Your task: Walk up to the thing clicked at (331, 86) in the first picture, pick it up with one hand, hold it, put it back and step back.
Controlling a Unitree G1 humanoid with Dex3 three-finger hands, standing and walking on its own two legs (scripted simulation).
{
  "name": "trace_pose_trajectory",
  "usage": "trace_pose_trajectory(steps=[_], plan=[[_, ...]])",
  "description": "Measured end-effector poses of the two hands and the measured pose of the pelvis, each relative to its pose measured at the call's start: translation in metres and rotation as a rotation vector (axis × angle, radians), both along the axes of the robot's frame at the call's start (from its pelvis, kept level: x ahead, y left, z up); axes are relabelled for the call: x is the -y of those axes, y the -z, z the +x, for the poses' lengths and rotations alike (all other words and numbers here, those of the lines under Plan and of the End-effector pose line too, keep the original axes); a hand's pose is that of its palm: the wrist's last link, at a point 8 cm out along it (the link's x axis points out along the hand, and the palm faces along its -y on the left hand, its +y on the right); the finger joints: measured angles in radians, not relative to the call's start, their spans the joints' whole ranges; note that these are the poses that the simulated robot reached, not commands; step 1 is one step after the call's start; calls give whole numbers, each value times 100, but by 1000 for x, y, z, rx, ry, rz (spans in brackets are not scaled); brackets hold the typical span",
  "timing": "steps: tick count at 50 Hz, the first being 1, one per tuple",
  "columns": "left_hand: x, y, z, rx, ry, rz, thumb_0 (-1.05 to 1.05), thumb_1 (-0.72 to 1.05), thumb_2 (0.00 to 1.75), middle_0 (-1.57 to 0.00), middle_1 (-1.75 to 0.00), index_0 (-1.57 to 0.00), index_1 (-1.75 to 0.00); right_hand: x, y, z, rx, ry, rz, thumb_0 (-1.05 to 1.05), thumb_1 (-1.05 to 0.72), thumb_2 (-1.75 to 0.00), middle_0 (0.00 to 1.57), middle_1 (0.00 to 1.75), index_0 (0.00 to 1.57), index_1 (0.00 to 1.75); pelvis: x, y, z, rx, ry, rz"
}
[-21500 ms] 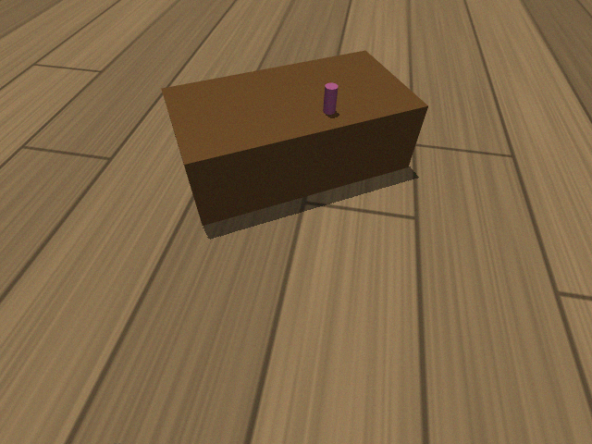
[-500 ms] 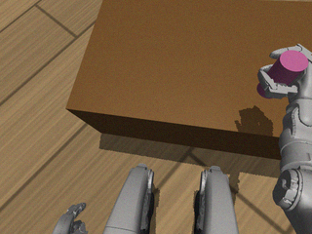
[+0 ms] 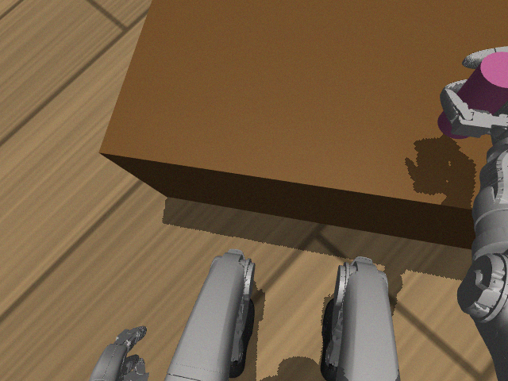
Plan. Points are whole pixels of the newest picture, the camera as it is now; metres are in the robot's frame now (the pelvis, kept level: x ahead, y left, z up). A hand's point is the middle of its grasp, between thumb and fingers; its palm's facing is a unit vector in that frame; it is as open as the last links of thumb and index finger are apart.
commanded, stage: lower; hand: right
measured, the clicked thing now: (477, 100) +0.51 -0.26 +0.00
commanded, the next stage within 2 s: loosen in 0.90 s
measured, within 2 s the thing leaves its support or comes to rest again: rests again in 0.70 s
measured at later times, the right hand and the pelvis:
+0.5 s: hand (449, 120) +0.51 -0.25 -0.06, palm faces +0.20 +0.98 -0.02, open 7.3 cm; pelvis -0.01 +0.01 -0.07, yaw +1 degrees
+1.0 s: hand (446, 124) +0.52 -0.25 -0.09, palm faces +0.19 +0.98 -0.02, open 7.3 cm; pelvis -0.02 +0.01 -0.10, yaw +2 degrees
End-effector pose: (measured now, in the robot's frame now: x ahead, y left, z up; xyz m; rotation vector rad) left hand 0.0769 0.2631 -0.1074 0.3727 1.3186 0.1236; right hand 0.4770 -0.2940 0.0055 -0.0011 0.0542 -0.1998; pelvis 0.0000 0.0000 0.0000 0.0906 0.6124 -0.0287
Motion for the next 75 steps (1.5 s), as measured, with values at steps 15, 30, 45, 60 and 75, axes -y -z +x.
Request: trace_pose_trajectory(steps=[15,30,45,60,75], plan=[[-12,44,-7,-52,13,28,0,89,90,-20,-30,-20,-31,2,52,3,22,-8,-11,0,4,-107,90,102,87,103,-1,47,-5,-15,-9,3],[-17,78,-24,-66,-7,23,0,90,89,-20,-29,-20,-30,4,74,4,7,-5,-20,0,5,-109,91,102,88,103,-7,78,-14,-8,-23,-3],[-24,96,-38,-105,-6,45,0,91,88,-20,-29,-20,-29,7,89,8,30,-10,-24,-1,5,-109,91,101,88,103,-8,100,-17,0,-30,-1],[-18,104,-27,-67,15,34,0,93,86,-20,-29,-21,-28,9,90,10,33,-6,-20,-1,8,-99,94,98,91,99,-8,107,-19,8,-37,7],[-11,102,-25,-66,18,33,0,91,88,-20,-29,-21,-29,10,92,12,30,-13,-22,0,23,-45,90,67,89,67,-5,107,-18,8,-35,17]])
